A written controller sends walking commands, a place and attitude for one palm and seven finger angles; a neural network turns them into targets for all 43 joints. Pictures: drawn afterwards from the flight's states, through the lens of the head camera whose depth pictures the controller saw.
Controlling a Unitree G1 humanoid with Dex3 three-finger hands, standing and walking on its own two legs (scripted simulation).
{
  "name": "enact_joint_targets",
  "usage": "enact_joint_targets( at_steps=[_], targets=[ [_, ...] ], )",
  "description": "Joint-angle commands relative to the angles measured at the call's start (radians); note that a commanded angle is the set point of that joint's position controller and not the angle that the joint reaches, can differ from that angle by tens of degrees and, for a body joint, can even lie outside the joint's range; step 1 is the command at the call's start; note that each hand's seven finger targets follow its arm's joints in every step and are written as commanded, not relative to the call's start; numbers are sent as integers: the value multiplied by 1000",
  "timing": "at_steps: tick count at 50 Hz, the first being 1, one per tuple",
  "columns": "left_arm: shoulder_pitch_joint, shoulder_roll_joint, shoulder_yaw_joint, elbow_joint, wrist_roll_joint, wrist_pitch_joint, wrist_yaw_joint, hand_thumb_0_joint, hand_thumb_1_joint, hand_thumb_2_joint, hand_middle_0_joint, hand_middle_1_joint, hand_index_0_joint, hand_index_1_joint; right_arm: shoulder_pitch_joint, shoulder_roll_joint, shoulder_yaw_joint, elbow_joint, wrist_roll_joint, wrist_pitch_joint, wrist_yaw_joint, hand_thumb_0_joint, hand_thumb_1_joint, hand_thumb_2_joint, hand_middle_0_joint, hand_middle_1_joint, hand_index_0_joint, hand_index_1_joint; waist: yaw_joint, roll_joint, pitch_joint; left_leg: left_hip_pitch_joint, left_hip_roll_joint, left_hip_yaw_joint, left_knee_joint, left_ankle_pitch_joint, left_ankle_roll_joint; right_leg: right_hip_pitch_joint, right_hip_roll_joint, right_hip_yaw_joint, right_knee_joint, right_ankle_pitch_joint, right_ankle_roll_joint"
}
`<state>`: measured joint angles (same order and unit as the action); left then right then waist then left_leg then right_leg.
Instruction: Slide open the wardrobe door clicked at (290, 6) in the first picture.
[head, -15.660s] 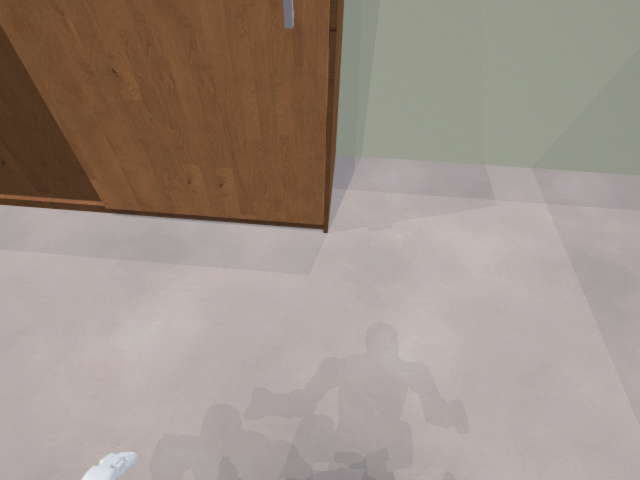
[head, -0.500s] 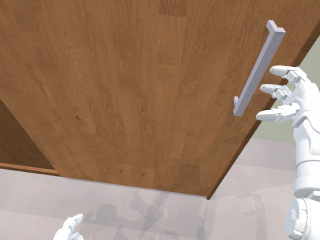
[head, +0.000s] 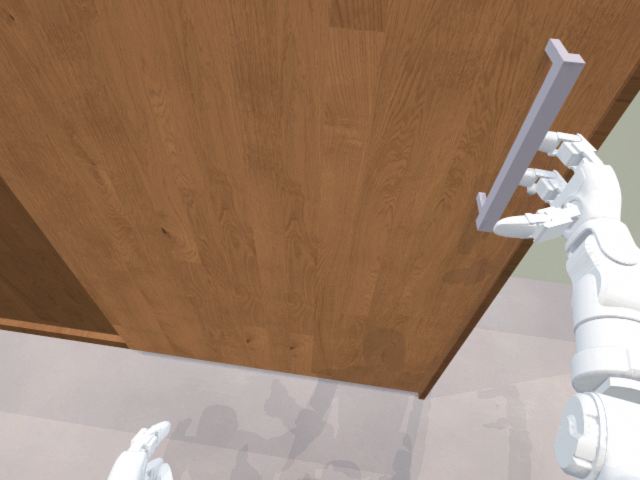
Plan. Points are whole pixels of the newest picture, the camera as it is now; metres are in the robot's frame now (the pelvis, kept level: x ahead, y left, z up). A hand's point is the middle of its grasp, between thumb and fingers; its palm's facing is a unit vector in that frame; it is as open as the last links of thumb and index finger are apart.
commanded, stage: feel for the door with the fingertips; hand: right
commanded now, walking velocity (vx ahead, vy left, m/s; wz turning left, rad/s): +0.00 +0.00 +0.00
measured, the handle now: (515, 147) +0.49 -0.19 +0.20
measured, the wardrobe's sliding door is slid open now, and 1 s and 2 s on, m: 0.00 0.00 0.00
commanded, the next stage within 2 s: slide the fingers in behind the handle in 0.32 s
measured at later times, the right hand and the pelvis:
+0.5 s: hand (536, 178) +0.45 -0.21 +0.18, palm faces +0.07 +1.00 +0.01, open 13.5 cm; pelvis +0.00 +0.00 +0.00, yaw -1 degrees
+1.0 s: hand (517, 184) +0.44 -0.19 +0.17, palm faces +0.06 +1.00 +0.02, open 14.0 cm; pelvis +0.00 +0.00 +0.00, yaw +0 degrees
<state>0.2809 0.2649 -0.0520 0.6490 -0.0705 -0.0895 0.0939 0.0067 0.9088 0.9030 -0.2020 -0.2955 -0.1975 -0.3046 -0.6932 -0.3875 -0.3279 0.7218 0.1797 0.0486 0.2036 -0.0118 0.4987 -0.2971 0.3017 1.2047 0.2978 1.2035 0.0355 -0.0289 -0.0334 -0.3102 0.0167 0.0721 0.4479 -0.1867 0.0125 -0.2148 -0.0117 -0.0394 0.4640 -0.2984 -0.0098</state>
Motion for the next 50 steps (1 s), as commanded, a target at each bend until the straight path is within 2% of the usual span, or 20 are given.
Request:
enact_joint_targets(
  at_steps=[1, 2, 3, 4, 9, 13, 15, 18, 20, 22, 24, 26, 27, 30, 32, 34, 36, 37, 44, 50],
  targets=[
    [-4, 137, 52, -112, 0, -42, 14, 0, 900, 900, -200, -300, -200, -300, -540, -294, -48, -175, -3, -79, -4, 0, 500, -300, 300, 1200, 300, 1200, 7, -16, -284, 192, 1, -42, -15, 237, 17, -2, 7, 31, -50, 252, -20],
    [6, 140, 55, -113, 3, -41, 14, 0, 900, 900, -200, -300, -200, -300, -547, -317, -63, -185, -2, -92, -3, 0, 500, -300, 300, 1200, 300, 1200, 5, 17, -317, 215, 0, -40, -11, 252, 18, 7, 6, 34, -43, 271, -23],
    [-1, 136, 54, -118, 1, -45, 13, 0, 900, 900, -200, -300, -200, -300, -556, -279, -36, -192, 3, -100, 7, 0, 500, -300, 300, 1200, 300, 1200, 9, -13, -327, 211, -1, -45, -9, 267, 18, 20, 7, 31, -42, 279, -24],
    [9, 137, 56, -111, 1, -46, 13, 0, 900, 900, -200, -300, -200, -300, -545, -297, -56, -169, 6, -105, 12, 0, 500, -300, 300, 1200, 300, 1200, 8, 3, -335, 211, -3, -44, -7, 281, 18, 21, 7, 31, -36, 288, -24],
    [25, 142, 58, -100, -2, -46, 10, 0, 900, 900, -200, -300, -200, -300, -577, -247, -5, -120, 11, -109, 34, 0, 500, -300, 300, 1200, 300, 1200, 20, -26, -315, 168, -5, -35, -3, 271, 22, 24, 6, 37, -32, 294, -19],
    [45, 150, 64, -96, 4, -41, 6, 0, 900, 900, -200, -300, -200, -300, -569, -301, -59, -97, 9, -109, 20, 0, 500, -300, 300, 1200, 300, 1200, 9, 20, -333, 187, -6, -32, 3, 282, 19, 7, 5, 39, -29, 307, -21],
    [47, 148, 62, -90, 2, -39, 6, 0, 900, 900, -200, -300, -200, -300, -609, -260, -15, -72, 2, -109, 20, 0, 500, -300, 300, 1200, 300, 1200, 28, 11, -299, 159, -6, -32, 0, 262, 17, -5, 4, 36, -30, 284, -20],
    [65, 153, 65, -82, 6, -37, 5, 0, 900, 900, -200, -300, -200, -300, -633, -295, -39, -47, -9, -120, 11, 0, 500, -300, 300, 1200, 300, 1200, 31, 6, -306, 153, -7, -35, 0, 251, 16, -8, 5, 39, -26, 278, -22],
    [74, 152, 63, -74, 4, -37, 5, 0, 900, 900, -200, -300, -200, -300, -681, -262, 0, -17, -12, -122, 16, 0, 500, -300, 300, 1200, 300, 1200, 50, 4, -283, 125, -7, -33, -4, 218, 15, -20, 6, 42, -28, 245, -21],
    [87, 157, 63, -64, 7, -37, 7, 0, 900, 900, -200, -300, -200, -300, -708, -278, -3, 29, -17, -130, 15, 0, 500, -300, 300, 1200, 300, 1200, 57, 10, -261, 108, -4, -31, -8, 181, 16, -34, 5, 46, -27, 215, -22],
    [90, 153, 63, -67, 8, -44, 3, 0, 900, 900, -200, -300, -200, -300, -711, -251, 11, 31, -21, -139, 20, 0, 500, -300, 300, 1200, 300, 1200, 51, -39, -300, 95, -6, -35, -3, 175, 18, -14, 8, 47, -22, 216, -20],
    [96, 152, 63, -68, 10, -50, 0, 0, 900, 900, -200, -300, -200, -300, -701, -234, 19, 32, -16, -149, 23, 0, 500, -300, 300, 1200, 300, 1200, 49, -14, -308, 101, -8, -30, 3, 177, 20, -17, 8, 53, -21, 221, -18],
    [101, 157, 68, -69, 10, -48, -1, 0, 900, 900, -200, -300, -200, -300, -676, -262, -3, 26, -14, -156, 23, 0, 500, -300, 300, 1200, 300, 1200, 42, 19, -329, 121, -9, -28, 7, 189, 20, -15, 4, 54, -16, 238, -21],
    [81, 152, 63, -81, 7, -51, -5, 0, 900, 900, -200, -300, -200, -300, -639, -244, 1, -7, -3, -160, 33, 0, 500, -300, 300, 1200, 300, 1200, 27, -7, -331, 131, -10, -31, 13, 203, 22, -18, 5, 49, -19, 241, -19],
    [75, 152, 64, -88, 8, -52, -7, 0, 900, 900, -200, -300, -200, -300, -630, -217, 19, -31, 8, -160, 36, 0, 500, -300, 300, 1200, 300, 1200, 31, 16, -313, 129, -11, -25, 10, 202, 22, -13, 2, 51, -21, 248, -21],
    [63, 152, 60, -96, 4, -50, -5, 0, 900, 900, -200, -300, -200, -300, -606, -277, -33, -65, 11, -154, 29, 0, 500, -300, 300, 1200, 300, 1200, 13, -2, -326, 148, -12, -32, 9, 195, 23, -21, 4, 48, -28, 234, -19],
    [47, 145, 59, -111, 4, -54, -7, 0, 900, 900, -200, -300, -200, -300, -578, -261, -34, -108, 12, -147, 17, 0, 500, -300, 300, 1200, 300, 1200, -2, -9, -323, 156, -12, -32, 9, 194, 23, -21, 3, 46, -34, 235, -18],
    [46, 148, 61, -114, 5, -50, -7, 0, 900, 900, -200, -300, -200, -300, -566, -275, -40, -124, 10, -146, 7, 0, 500, -300, 300, 1200, 300, 1200, -1, 21, -324, 171, -11, -29, 9, 200, 21, -22, -1, 46, -33, 246, -21],
    [24, 135, 58, -121, 6, -50, -3, 0, 900, 900, -200, -300, -200, -300, -551, -271, -54, -197, -3, -110, -32, 0, 500, -300, 300, 1200, 300, 1200, -6, 5, -329, 194, -12, -37, 2, 233, 19, -5, 2, 37, -42, 267, -20],
    [7, 129, 57, -126, 2, -43, -3, 0, 900, 900, -200, -300, -200, -300, -506, -212, -12, -217, 0, -80, -25, 0, 500, -300, 300, 1200, 300, 1200, -5, -7, -324, 205, -10, -37, 6, 294, 19, 10, 2, 26, -37, 312, -19]
  ],
)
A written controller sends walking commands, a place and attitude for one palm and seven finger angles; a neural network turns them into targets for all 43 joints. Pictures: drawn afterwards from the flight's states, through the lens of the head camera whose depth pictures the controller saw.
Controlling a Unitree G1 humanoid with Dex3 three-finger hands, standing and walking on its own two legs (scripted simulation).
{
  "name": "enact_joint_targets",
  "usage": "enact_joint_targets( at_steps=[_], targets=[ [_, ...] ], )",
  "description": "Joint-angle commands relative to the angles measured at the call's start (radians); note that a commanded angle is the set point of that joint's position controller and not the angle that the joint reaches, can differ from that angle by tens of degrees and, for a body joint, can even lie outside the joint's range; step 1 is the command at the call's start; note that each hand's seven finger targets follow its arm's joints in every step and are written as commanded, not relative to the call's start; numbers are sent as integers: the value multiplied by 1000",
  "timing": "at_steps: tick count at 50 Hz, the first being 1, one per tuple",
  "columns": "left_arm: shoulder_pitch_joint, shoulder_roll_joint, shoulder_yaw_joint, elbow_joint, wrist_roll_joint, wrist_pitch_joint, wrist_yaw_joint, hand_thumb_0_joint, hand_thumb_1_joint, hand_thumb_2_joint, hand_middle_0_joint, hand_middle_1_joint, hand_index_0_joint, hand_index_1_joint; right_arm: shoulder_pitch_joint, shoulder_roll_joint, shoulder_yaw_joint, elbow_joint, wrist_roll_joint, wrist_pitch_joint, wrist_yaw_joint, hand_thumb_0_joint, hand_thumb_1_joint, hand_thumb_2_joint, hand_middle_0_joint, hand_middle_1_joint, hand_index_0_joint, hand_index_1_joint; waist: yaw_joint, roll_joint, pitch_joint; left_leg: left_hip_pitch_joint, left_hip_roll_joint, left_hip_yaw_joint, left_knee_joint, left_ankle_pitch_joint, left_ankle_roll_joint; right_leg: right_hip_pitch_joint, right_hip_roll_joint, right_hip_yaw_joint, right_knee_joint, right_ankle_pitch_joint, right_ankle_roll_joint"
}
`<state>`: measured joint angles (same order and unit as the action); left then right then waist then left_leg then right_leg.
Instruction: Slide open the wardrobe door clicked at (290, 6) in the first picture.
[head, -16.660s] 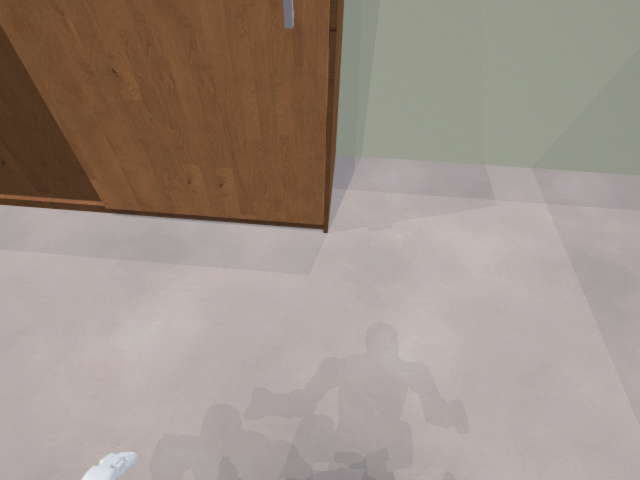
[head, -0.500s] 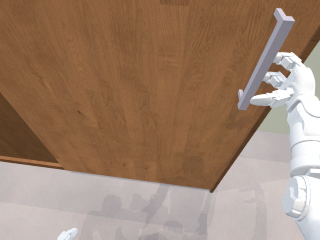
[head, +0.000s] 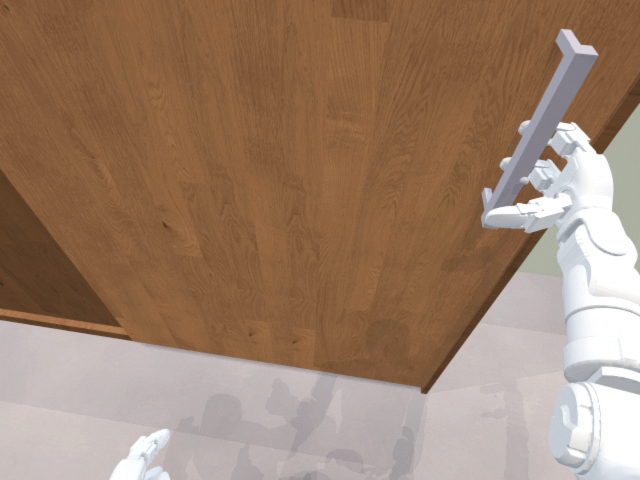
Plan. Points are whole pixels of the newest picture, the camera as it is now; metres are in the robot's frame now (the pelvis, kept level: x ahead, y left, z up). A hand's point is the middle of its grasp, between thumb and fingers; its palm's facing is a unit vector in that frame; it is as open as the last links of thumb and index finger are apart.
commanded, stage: slide the fingers in behind the handle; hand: right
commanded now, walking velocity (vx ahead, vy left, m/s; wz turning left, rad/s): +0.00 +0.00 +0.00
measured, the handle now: (523, 142) +0.49 -0.19 +0.20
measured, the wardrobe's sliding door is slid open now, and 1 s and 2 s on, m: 0.00 0.00 0.00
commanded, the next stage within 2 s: grip the handle and tug to test in 1.24 s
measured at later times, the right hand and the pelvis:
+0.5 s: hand (504, 178) +0.44 -0.17 +0.18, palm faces +0.06 +1.00 +0.02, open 14.0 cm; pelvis +0.01 +0.00 +0.00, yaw +0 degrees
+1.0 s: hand (503, 182) +0.43 -0.16 +0.18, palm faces +0.07 +1.00 +0.01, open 14.0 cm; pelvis -0.01 +0.00 +0.00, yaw -1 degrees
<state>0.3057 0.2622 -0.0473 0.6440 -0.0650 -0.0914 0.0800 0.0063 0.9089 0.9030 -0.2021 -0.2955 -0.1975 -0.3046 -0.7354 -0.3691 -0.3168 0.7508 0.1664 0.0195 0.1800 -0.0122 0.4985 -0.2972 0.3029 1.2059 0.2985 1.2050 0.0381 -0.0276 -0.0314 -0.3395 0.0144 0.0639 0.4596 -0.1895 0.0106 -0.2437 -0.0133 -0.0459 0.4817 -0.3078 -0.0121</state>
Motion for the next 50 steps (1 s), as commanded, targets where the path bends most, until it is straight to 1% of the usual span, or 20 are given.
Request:
enact_joint_targets(
  at_steps=[1, 3, 5, 10, 12, 14, 16, 18, 19, 21, 24, 26, 28, 31, 34, 35, 42, 46, 47, 50],
  targets=[
    [-15, 132, 53, -118, -4, -40, 11, 0, 900, 900, -200, -300, -200, -300, -470, -218, -14, -238, 13, -41, -2, 0, 500, -300, 300, 1200, 300, 1200, -1, 5, -316, 223, -9, -24, -8, 292, 21, 41, 4, 35, -54, 317, -16],
    [-20, 131, 54, -118, -4, -38, 10, 0, 900, 900, -200, -300, -200, -300, -505, -199, 8, -275, 12, -36, -5, 0, 500, -300, 300, 1200, 300, 1200, 5, -20, -331, 219, -8, -24, -7, 304, 24, 63, 5, 40, -50, 340, -16],
    [-19, 130, 54, -117, -3, -36, 9, 0, 900, 900, -200, -300, -200, -300, -479, -187, 2, -265, 22, -24, -11, 0, 500, -300, 300, 1200, 300, 1200, 3, 25, -328, 224, -11, -20, -7, 311, 22, 58, 6, 41, -48, 343, -17],
    [-35, 122, 55, -118, 0, -31, 5, 0, 900, 900, -200, -300, -200, -300, -476, -134, 35, -304, 17, -15, -33, 0, 500, -300, 300, 1200, 300, 1200, -1, 6, -340, 219, -9, -17, 1, 334, 22, 82, 7, 41, -39, 380, -14],
    [-32, 127, 55, -112, 4, -22, 5, 0, 900, 900, -200, -300, -200, -300, -462, -159, 16, -292, 12, -9, -45, 0, 500, -300, 300, 1200, 300, 1200, -7, 41, -327, 234, -8, -14, 1, 326, 23, 60, 5, 44, -44, 372, -14],
    [-44, 122, 53, -120, 4, -16, 5, 0, 900, 900, -200, -300, -200, -300, -450, -183, -9, -306, 4, -4, -57, 0, 500, -300, 300, 1200, 300, 1200, -19, 16, -342, 251, -6, -20, 5, 343, 23, 59, 8, 38, -45, 377, -15],
    [-49, 118, 51, -122, 3, -14, 5, 0, 900, 900, -200, -300, -200, -300, -467, -165, 8, -312, 1, -3, -63, 0, 500, -300, 300, 1200, 300, 1200, -11, 26, -326, 251, -6, -20, 2, 343, 21, 51, 9, 36, -48, 368, -15],
    [-48, 118, 53, -125, 6, -13, 5, 0, 900, 900, -200, -300, -200, -300, -488, -163, 10, -340, 1, -12, -67, 0, 500, -300, 300, 1200, 300, 1200, -11, 18, -351, 262, -5, -22, 6, 362, 22, 69, 8, 38, -44, 394, -17],
    [-48, 117, 56, -129, 8, -13, 6, 0, 900, 900, -200, -300, -200, -300, -452, -193, -25, -350, 1, -15, -71, 0, 500, -300, 300, 1200, 300, 1200, -26, 31, -381, 283, -7, -24, 9, 374, 22, 75, 7, 37, -43, 408, -17],
    [-55, 112, 52, -131, 6, -14, 4, 0, 900, 900, -200, -300, -200, -300, -453, -145, 15, -368, 5, -16, -66, 0, 500, -300, 300, 1200, 300, 1200, -20, 15, -370, 282, -7, -21, 10, 387, 22, 77, 8, 34, -45, 419, -14],
    [-56, 115, 54, -126, 5, -10, 4, 0, 900, 900, -200, -300, -200, -300, -421, -152, 7, -358, 4, -4, -66, 0, 500, -300, 300, 1200, 300, 1200, -22, 22, -348, 278, -7, -20, 3, 377, 22, 72, 6, 32, -49, 406, -14],
    [-66, 110, 53, -129, 3, -11, 2, 0, 900, 900, -200, -300, -200, -300, -419, -122, 29, -376, 5, 6, -68, 0, 500, -300, 300, 1200, 300, 1200, -21, -3, -339, 267, -8, -18, -1, 368, 23, 79, 7, 31, -52, 404, -12],
    [-68, 113, 55, -132, 3, -11, 2, 0, 900, 900, -200, -300, -200, -300, -394, -121, 18, -375, 14, 15, -73, 0, 500, -300, 300, 1200, 300, 1200, -27, 47, -339, 277, -8, -18, -3, 366, 21, 73, 6, 32, -54, 396, -16],
    [-75, 109, 52, -128, 2, -10, 4, 0, 900, 900, -200, -300, -200, -300, -428, -76, 65, -391, 7, 25, -79, 0, 500, -300, 300, 1200, 300, 1200, -13, 25, -311, 249, -9, -14, -11, 326, 23, 76, 8, 36, -63, 363, -13],
    [-79, 110, 51, -122, 4, -10, 7, 0, 900, 900, -200, -300, -200, -300, -427, -106, 37, -377, 6, 27, -94, 0, 500, -300, 300, 1200, 300, 1200, -20, 22, -306, 254, -8, -18, -17, 299, 24, 68, 10, 37, -66, 336, -13],
    [-81, 108, 49, -124, 5, -12, 6, 0, 900, 900, -200, -300, -200, -300, -443, -64, 71, -381, 8, 26, -93, 0, 500, -300, 300, 1200, 300, 1200, -10, 33, -305, 245, -8, -17, -20, 297, 22, 76, 11, 35, -67, 328, -15],
    [-72, 115, 48, -113, 6, -17, 12, 0, 900, 900, -200, -300, -200, -300, -458, -105, 47, -308, 2, 6, -88, 0, 500, -300, 300, 1200, 300, 1200, -10, 44, -293, 238, -6, -22, -30, 247, 22, 54, 12, 38, -70, 279, -17],
    [-72, 109, 46, -113, 5, -25, 12, 0, 900, 900, -200, -300, -200, -300, -529, -76, 82, -324, -2, -13, -89, 0, 500, -300, 300, 1200, 300, 1200, 0, -12, -313, 217, -6, -23, -26, 232, 25, 72, 14, 43, -71, 275, -12],
    [-67, 112, 49, -111, 7, -27, 12, 0, 900, 900, -200, -300, -200, -300, -517, -85, 67, -303, 1, -17, -92, 0, 500, -300, 300, 1200, 300, 1200, -1, 29, -313, 221, -8, -21, -26, 232, 24, 68, 11, 46, -66, 277, -15],
    [-61, 115, 46, -99, 3, -29, 14, 0, 900, 900, -200, -300, -200, -300, -557, -76, 85, -252, 1, -19, -89, 0, 500, -300, 300, 1200, 300, 1200, 13, 50, -269, 191, -9, -20, -34, 189, 21, 45, 10, 49, -75, 229, -15]
  ],
)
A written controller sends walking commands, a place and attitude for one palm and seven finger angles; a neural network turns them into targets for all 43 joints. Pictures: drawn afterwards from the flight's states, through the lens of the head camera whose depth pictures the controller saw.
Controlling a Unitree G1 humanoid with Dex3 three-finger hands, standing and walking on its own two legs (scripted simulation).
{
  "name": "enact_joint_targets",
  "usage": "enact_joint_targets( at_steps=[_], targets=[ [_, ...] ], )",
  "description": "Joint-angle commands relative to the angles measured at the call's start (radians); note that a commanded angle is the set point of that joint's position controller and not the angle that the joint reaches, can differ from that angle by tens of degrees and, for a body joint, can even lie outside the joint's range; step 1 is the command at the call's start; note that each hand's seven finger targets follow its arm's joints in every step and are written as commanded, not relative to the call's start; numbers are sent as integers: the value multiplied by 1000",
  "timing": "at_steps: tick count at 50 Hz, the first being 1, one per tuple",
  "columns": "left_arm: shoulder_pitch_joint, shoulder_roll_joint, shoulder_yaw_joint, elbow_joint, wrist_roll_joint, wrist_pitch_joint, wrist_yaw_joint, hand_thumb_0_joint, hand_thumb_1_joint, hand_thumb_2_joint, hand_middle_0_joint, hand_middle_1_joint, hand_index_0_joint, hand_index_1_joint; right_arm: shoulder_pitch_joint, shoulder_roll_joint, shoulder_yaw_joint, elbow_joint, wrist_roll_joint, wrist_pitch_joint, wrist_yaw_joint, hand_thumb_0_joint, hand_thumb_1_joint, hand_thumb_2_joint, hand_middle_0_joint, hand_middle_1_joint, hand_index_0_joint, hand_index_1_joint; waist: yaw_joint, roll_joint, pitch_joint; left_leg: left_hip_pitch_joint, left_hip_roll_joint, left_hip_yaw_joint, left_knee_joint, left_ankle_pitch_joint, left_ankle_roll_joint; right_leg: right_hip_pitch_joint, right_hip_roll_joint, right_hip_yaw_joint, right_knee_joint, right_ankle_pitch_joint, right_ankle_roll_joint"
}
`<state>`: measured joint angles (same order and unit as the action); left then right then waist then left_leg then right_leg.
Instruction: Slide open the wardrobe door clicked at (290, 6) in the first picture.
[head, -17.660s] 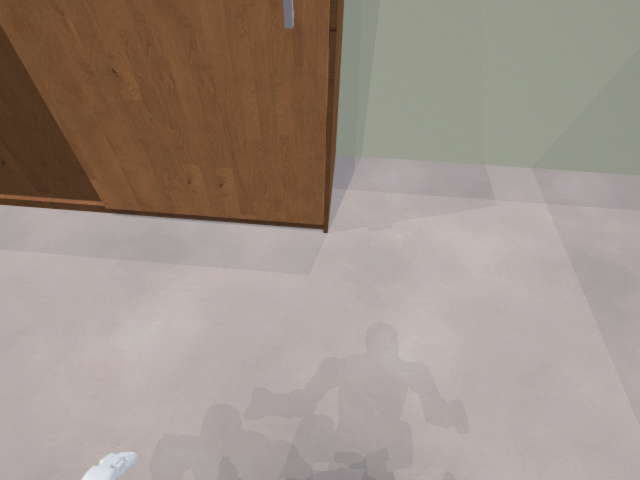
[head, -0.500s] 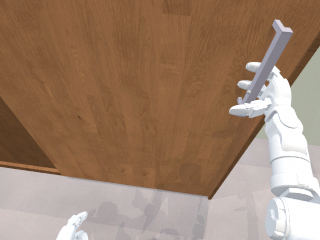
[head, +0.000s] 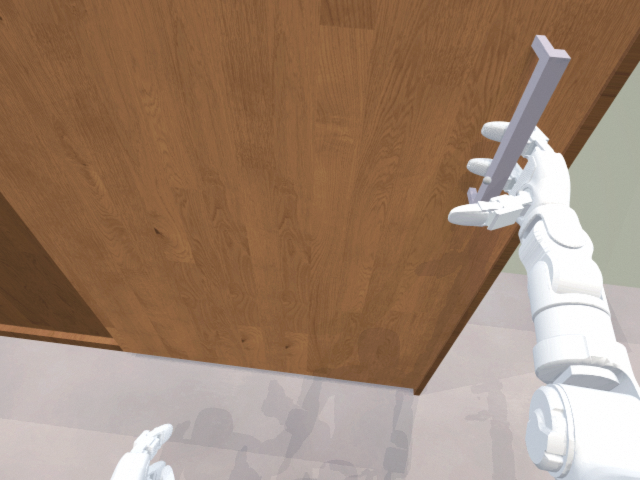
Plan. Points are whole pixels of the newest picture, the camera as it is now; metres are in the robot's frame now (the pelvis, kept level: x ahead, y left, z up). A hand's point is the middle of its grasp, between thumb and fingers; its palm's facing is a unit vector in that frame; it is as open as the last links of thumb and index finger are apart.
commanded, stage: slide the fingers in behind the handle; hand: right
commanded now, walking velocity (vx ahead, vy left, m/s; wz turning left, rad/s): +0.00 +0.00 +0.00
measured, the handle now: (504, 142) +0.50 -0.19 +0.20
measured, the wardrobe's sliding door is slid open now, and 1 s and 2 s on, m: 0.00 0.00 0.00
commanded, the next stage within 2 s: grip the handle and tug to test in 0.24 s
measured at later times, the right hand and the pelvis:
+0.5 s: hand (483, 176) +0.45 -0.16 +0.18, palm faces +0.05 +1.00 +0.01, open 13.4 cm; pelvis +0.00 +0.00 +0.00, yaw +0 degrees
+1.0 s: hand (489, 180) +0.44 -0.16 +0.18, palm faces +0.06 +1.00 +0.01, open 6.1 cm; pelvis +0.01 +0.00 +0.00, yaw +0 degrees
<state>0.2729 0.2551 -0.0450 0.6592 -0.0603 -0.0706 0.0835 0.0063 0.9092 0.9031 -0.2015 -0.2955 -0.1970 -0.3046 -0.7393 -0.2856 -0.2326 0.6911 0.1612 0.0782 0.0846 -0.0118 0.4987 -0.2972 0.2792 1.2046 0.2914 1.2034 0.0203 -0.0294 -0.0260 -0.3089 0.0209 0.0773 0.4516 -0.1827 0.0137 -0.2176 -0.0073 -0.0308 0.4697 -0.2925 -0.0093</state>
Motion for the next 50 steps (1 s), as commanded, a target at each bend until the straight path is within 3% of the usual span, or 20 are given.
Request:
enact_joint_targets(
  at_steps=[1, 6, 9, 11, 12, 15, 17, 21, 22, 26, 29, 31, 33, 36, 37, 38, 42, 46, 47, 50],
  targets=[
    [-27, 120, 44, -113, -2, -54, 10, 0, 900, 900, -200, -300, -200, -300, -575, -141, 20, -189, 4, -81, 8, 0, 500, -300, 300, 1200, 300, 1200, 35, 16, -282, 146, -15, -35, -27, 168, 18, 26, 5, 32, -62, 203, -16],
    [-3, 122, 46, -100, 1, -64, 7, 0, 900, 900, -200, -300, -200, -300, -615, -137, 20, -140, 0, -106, 2, 0, 500, -300, 300, 1200, 300, 1200, 36, 19, -317, 146, -15, -33, -14, 187, 21, 34, 6, 39, -52, 228, -15],
    [14, 129, 49, -92, 6, -67, 5, 0, 900, 900, -200, -300, -200, -300, -603, -171, -15, -104, 3, -122, 2, 0, 500, -300, 300, 1200, 300, 1200, 31, 64, -327, 166, -16, -34, -9, 204, 19, 16, 5, 38, -49, 238, -18],
    [11, 126, 51, -99, 5, -69, 1, 0, 900, 900, -200, -300, -200, -300, -591, -175, -20, -135, 0, -135, 8, 0, 500, -300, 300, 1200, 300, 1200, 20, 18, -350, 178, -15, -39, -1, 232, 21, 25, 6, 30, -45, 262, -16],
    [16, 129, 50, -99, 6, -68, -1, 0, 900, 900, -200, -300, -200, -300, -593, -166, 2, -141, -8, -141, 9, 0, 500, -300, 300, 1200, 300, 1200, 27, 41, -354, 181, -16, -34, 0, 229, 21, 27, 5, 38, -43, 268, -17],
    [12, 125, 51, -97, 2, -70, -3, 0, 900, 900, -200, -300, -200, -300, -586, -150, 4, -135, 0, -138, 10, 0, 500, -300, 300, 1200, 300, 1200, 25, 18, -323, 162, -18, -34, -3, 215, 22, 20, 5, 35, -46, 249, -15],
    [15, 130, 53, -99, 6, -70, -3, 0, 900, 900, -200, -300, -200, -300, -584, -151, 3, -139, 1, -137, 9, 0, 500, -300, 300, 1200, 300, 1200, 26, 49, -329, 168, -19, -30, -3, 213, 21, 22, 2, 40, -47, 253, -18],
    [5, 123, 53, -104, 4, -73, -6, 0, 900, 900, -200, -300, -200, -300, -542, -155, -11, -179, 5, -134, 13, 0, 313, -380, 320, 1227, 320, 1227, 11, 12, -350, 190, -18, -34, 3, 255, 23, 33, 6, 29, -44, 287, -16],
    [10, 128, 54, -103, 6, -69, -6, 0, 900, 900, -200, -300, -200, -300, -521, -169, -23, -161, 5, -130, 13, 0, 267, -400, 325, 1233, 325, 1233, 13, 54, -332, 196, -18, -32, -2, 256, 21, 20, 3, 30, -43, 286, -19],
    [-6, 124, 53, -114, 1, -64, -5, 0, 900, 900, -200, -300, -200, -300, -514, -182, -29, -210, 6, -122, 20, 0, 80, -480, 345, 1260, 345, 1260, 8, 17, -335, 200, -17, -37, -2, 260, 21, 23, 4, 21, -47, 279, -18],
    [-7, 127, 54, -120, 2, -59, -4, 0, 900, 900, -200, -300, -200, -300, -480, -205, -53, -216, 8, -108, 18, 0, -60, -540, 360, 1280, 360, 1280, 1, 43, -339, 216, -17, -37, 0, 278, 20, 18, 3, 22, -48, 295, -19],
    [-18, 119, 51, -125, -1, -57, -4, 0, 900, 900, -200, -300, -200, -300, -502, -154, -5, -238, 6, -99, 20, 0, -153, -580, 370, 1293, 370, 1293, 11, 8, -320, 196, -16, -34, -4, 275, 20, 29, 4, 20, -49, 296, -16],
    [-15, 124, 56, -127, 2, -56, -4, 0, 900, 900, -200, -300, -200, -300, -483, -195, -47, -261, 7, -97, 11, 0, -247, -620, 380, 1307, 380, 1307, 0, 22, -355, 219, -16, -37, 1, 304, 21, 41, 3, 20, -43, 327, -19],
    [-25, 118, 55, -133, 3, -54, -6, 0, 900, 900, -200, -300, -200, -300, -473, -160, -23, -293, 9, -86, 13, 0, -387, -680, 395, 1327, 395, 1327, 1, 12, -358, 222, -17, -35, 4, 331, 21, 54, 3, 17, -42, 353, -16],
    [-27, 123, 56, -134, 5, -49, -5, 0, 900, 900, -200, -300, -200, -300, -440, -199, -54, -293, 7, -84, 10, 0, -433, -700, 400, 1333, 400, 1333, -11, 29, -368, 243, -16, -34, 7, 337, 23, 46, 2, 19, -38, 367, -17],
    [-31, 120, 53, -135, 3, -47, -5, 0, 900, 900, -200, -300, -200, -300, -432, -163, -28, -286, 12, -77, 14, 0, -480, -720, 405, 1340, 405, 1340, -3, 38, -351, 238, -15, -32, 7, 347, 21, 44, 2, 17, -42, 370, -18],
    [-44, 120, 55, -147, 5, -38, -6, 0, 900, 900, -200, -300, -200, -300, -393, -194, -57, -344, 12, -67, 15, 0, -667, -800, 425, 1367, 425, 1367, -18, 32, -368, 264, -13, -33, 11, 374, 22, 50, 3, 14, -37, 399, -16],
    [-54, 114, 52, -142, 1, -33, -2, 0, 900, 900, -200, -300, -200, -300, -435, -142, -7, -361, 11, -39, 12, 0, -853, -880, 445, 1393, 445, 1393, 6, 9, -323, 214, -17, -28, -1, 340, 21, 66, 2, 19, -43, 375, -13],
    [-54, 115, 53, -144, 2, -32, 0, 0, 900, 900, -200, -300, -200, -300, -437, -136, 1, -370, 12, -38, 10, 0, -900, -900, 450, 1400, 450, 1400, 6, 39, -332, 222, -16, -24, -2, 339, 21, 73, -1, 25, -41, 386, -15],
    [-59, 112, 48, -138, 2, -32, 2, 0, 900, 900, -200, -300, -200, -300, -440, -118, 11, -341, 14, -24, 6, 0, -900, -900, 450, 1400, 450, 1400, 7, 5, -319, 198, -18, -27, -6, 313, 22, 76, 3, 25, -43, 359, -11]
  ],
)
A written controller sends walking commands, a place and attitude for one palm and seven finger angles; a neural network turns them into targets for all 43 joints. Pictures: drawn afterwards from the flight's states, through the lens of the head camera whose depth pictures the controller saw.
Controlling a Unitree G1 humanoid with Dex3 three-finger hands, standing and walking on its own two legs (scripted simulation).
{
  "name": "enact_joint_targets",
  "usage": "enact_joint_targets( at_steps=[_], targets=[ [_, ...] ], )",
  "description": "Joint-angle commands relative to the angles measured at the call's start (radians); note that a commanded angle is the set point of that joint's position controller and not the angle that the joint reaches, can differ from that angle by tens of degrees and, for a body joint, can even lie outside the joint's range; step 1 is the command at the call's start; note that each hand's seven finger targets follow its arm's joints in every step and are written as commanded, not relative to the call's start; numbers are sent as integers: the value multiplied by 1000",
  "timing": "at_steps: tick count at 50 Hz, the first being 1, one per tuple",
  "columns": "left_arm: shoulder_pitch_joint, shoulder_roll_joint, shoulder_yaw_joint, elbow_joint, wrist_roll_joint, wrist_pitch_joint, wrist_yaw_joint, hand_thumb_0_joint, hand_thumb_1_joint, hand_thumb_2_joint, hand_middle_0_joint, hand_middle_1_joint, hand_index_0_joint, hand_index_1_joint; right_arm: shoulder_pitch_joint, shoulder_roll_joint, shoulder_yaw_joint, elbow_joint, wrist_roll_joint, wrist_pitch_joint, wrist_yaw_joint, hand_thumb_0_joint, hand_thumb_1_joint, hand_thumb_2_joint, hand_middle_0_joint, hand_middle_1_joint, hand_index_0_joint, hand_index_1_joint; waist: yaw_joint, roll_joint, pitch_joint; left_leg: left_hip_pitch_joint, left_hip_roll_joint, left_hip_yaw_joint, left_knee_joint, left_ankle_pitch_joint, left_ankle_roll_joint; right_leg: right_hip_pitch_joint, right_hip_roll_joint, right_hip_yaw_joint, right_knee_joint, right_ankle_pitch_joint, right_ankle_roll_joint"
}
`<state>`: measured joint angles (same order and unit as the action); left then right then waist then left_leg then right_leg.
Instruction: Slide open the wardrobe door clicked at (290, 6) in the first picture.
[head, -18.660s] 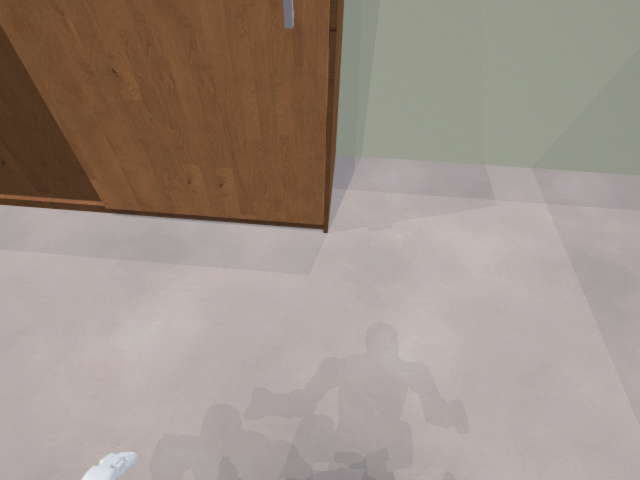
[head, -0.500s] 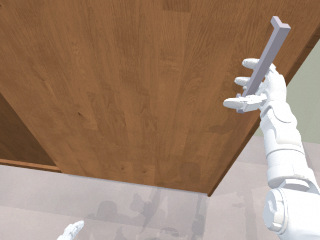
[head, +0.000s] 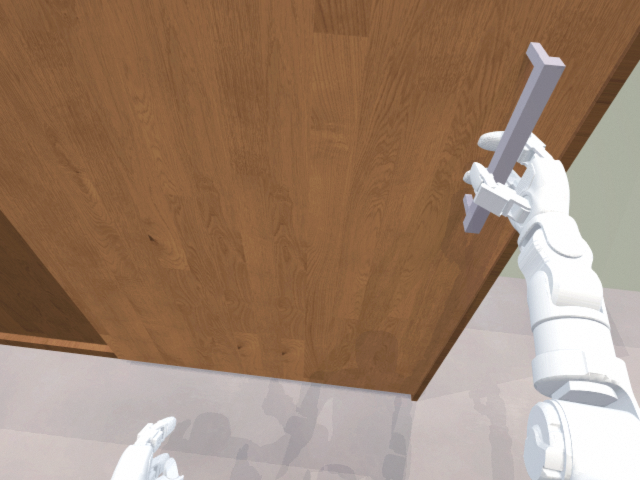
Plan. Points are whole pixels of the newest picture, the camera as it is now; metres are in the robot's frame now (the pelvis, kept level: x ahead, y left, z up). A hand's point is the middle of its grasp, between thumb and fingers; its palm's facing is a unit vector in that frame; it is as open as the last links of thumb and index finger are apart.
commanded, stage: grip the handle and tug to test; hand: right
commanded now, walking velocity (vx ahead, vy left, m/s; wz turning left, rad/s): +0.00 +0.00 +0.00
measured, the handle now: (500, 149) +0.48 -0.19 +0.20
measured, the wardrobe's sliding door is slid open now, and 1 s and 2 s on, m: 0.00 0.00 0.00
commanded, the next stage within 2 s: tug the door sideways, standing still in 0.76 s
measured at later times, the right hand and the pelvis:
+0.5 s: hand (484, 187) +0.43 -0.16 +0.18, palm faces +0.08 +1.00 +0.01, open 5.6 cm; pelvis +0.00 +0.00 +0.00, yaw +0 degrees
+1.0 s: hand (484, 188) +0.42 -0.16 +0.18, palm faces +0.06 +1.00 +0.01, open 5.8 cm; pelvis +0.03 +0.00 +0.00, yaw +0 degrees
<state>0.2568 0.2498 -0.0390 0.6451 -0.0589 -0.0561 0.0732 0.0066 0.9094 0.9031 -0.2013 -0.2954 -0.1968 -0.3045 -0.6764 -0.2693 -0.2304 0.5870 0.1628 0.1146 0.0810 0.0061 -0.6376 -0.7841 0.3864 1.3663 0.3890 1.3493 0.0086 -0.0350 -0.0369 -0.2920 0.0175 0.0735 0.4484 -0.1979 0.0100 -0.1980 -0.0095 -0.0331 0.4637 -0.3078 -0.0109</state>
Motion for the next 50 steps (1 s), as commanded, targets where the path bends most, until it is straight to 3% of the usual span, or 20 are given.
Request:
enact_joint_targets(
  at_steps=[1, 6, 8, 10, 12, 14, 16, 17, 19, 21, 22, 24, 25, 34, 38, 39, 43, 44, 48, 50],
  targets=[
    [-37, 119, 43, -119, 2, -46, 13, 0, 900, 900, -200, -300, -200, -300, -520, -143, 6, -241, 11, -63, 8, 0, -900, -900, 450, 1400, 450, 1400, 23, 37, -316, 187, -15, -20, -3, 330, 26, 57, 3, 32, -40, 376, -9],
    [-37, 114, 41, -110, 4, -49, 14, 0, 900, 900, -200, -300, -200, -300, -572, -107, 40, -229, 5, -68, 1, 0, -900, -900, 450, 1400, 450, 1400, 33, 3, -314, 165, -14, -19, -1, 323, 28, 73, 4, 38, -35, 389, -4],
    [-36, 117, 44, -113, 6, -49, 13, 0, 900, 900, -200, -300, -200, -300, -537, -119, 23, -233, 6, -77, -4, 0, -900, -900, 450, 1400, 450, 1400, 19, 27, -346, 189, -13, -19, 5, 335, 28, 76, 2, 40, -33, 407, -6],
    [-33, 117, 40, -105, 6, -49, 13, 0, 900, 900, -200, -300, -200, -300, -549, -110, 31, -196, 6, -76, -2, 0, -900, -900, 450, 1400, 450, 1400, 29, 46, -310, 175, -15, -16, -1, 325, 26, 58, 4, 38, -37, 382, -7],
    [-30, 124, 44, -106, 8, -48, 15, 0, 900, 900, -200, -300, -200, -300, -527, -157, -6, -192, 6, -85, 0, 0, -900, -900, 450, 1400, 450, 1400, 18, 74, -323, 197, -13, -18, -2, 321, 26, 49, 2, 38, -38, 374, -11],
    [-36, 117, 40, -107, 5, -48, 15, 0, 900, 900, -200, -300, -200, -300, -555, -135, 16, -198, 6, -88, 6, 0, -900, -900, 450, 1400, 450, 1400, 23, 24, -321, 185, -12, -21, -2, 319, 28, 56, 4, 36, -40, 372, -8],
    [-36, 116, 41, -109, 6, -53, 12, 0, 900, 900, -200, -300, -200, -300, -539, -139, 3, -203, 10, -94, 7, 0, -900, -900, 450, 1400, 450, 1400, 13, 5, -327, 188, -13, -22, -1, 321, 30, 58, 5, 35, -37, 378, -5],
    [-31, 123, 42, -108, 6, -49, 12, 0, 900, 900, -200, -300, -200, -300, -519, -164, -13, -196, 6, -96, 4, 0, -900, -900, 450, 1400, 450, 1400, 9, 39, -332, 205, -13, -19, -1, 316, 31, 48, 3, 38, -39, 378, -7],
    [-39, 116, 41, -116, 5, -54, 10, 0, 900, 900, -200, -300, -200, -300, -525, -118, 23, -225, 11, -100, 9, 0, -900, -900, 450, 1400, 450, 1400, 13, 28, -331, 201, -13, -18, 1, 325, 29, 56, 2, 37, -43, 387, -6],
    [-44, 116, 43, -123, 5, -58, 5, 0, 900, 900, -200, -300, -200, -300, -477, -124, 8, -255, 15, -104, 9, 0, -900, -900, 450, 1400, 450, 1400, -3, 11, -345, 215, -14, -19, 5, 337, 32, 63, 2, 36, -43, 410, -3],
    [-46, 120, 45, -128, 7, -56, 5, 0, 900, 900, -200, -300, -200, -300, -440, -138, -9, -258, 16, -106, 8, 0, -900, -900, 450, 1400, 450, 1400, -11, 49, -350, 232, -14, -16, 7, 345, 31, 60, -1, 36, -42, 423, -5],
    [-55, 115, 46, -135, 6, -58, 1, 0, 900, 900, -200, -300, -200, -300, -426, -130, -7, -312, 22, -104, 12, 0, -900, -900, 450, 1400, 450, 1400, -14, 15, -360, 238, -14, -21, 6, 370, 30, 72, -2, 28, -43, 444, -2],
    [-56, 115, 47, -136, 5, -57, 0, 0, 900, 900, -200, -300, -200, -300, -391, -125, -5, -311, 21, -100, 15, 0, -900, -900, 450, 1400, 450, 1400, -15, 42, -354, 244, -15, -18, 7, 377, 29, 70, -5, 28, -45, 452, -3],
    [-79, 113, 55, -159, 6, -46, -7, 0, 900, 900, -200, -300, -200, -300, -239, -115, -14, -472, 24, -30, 8, 0, -900, -900, 450, 1400, 450, 1400, -37, 11, -380, 283, -16, -17, 8, 463, 26, 111, -11, 19, -41, 588, 5],
    [-96, 103, 56, -174, 5, -37, -13, 0, 900, 900, -200, -300, -200, -300, -151, -69, 14, -562, 28, 7, 10, 0, -900, -900, 450, 1400, 450, 1400, -41, 9, -377, 295, -15, -11, 14, 526, 22, 134, -17, 14, -32, 683, 9],
    [-92, 106, 57, -171, 7, -33, -14, 0, 900, 900, -200, -300, -200, -300, -150, -98, -7, -581, 28, 16, 7, 0, -900, -900, 450, 1400, 450, 1400, -42, 16, -380, 302, -15, -10, 13, 542, 22, 136, -19, 15, -32, 702, 13],
    [-109, 97, 56, -185, 9, -25, -20, 0, 900, 900, -200, -300, -200, -300, -86, -66, 14, -673, 28, 49, 2, 0, -900, -900, 450, 1400, 450, 1400, -47, -22, -391, 311, -14, -10, 20, 589, 22, 162, -21, 12, -22, 775, 17],
    [-103, 106, 55, -169, 9, -16, -14, 0, 900, 900, -200, -300, -200, -300, -120, -146, -41, -633, 23, 60, -2, 0, -900, -900, 450, 1400, 450, 1400, -44, 5, -381, 309, -15, -13, 12, 589, 21, 154, -18, 9, -25, 740, 14],
    [-92, 104, 52, -142, 9, -8, 5, 0, 900, 900, -200, -300, -200, -300, -336, -68, 50, -551, 16, 92, -14, 0, -900, -900, 450, 1400, 450, 1400, 17, 21, -327, 237, -18, -10, 1, 549, 17, 155, -14, 17, -17, 676, 1],
    [-84, 98, 51, -130, 11, -7, 7, 0, 900, 900, -200, -300, -200, -300, -367, -29, 77, -525, 11, 99, -27, 0, -900, -900, 450, 1400, 450, 1400, 18, -8, -343, 214, -18, -5, 9, 539, 18, 174, -13, 27, -3, 716, 10]
  ],
)
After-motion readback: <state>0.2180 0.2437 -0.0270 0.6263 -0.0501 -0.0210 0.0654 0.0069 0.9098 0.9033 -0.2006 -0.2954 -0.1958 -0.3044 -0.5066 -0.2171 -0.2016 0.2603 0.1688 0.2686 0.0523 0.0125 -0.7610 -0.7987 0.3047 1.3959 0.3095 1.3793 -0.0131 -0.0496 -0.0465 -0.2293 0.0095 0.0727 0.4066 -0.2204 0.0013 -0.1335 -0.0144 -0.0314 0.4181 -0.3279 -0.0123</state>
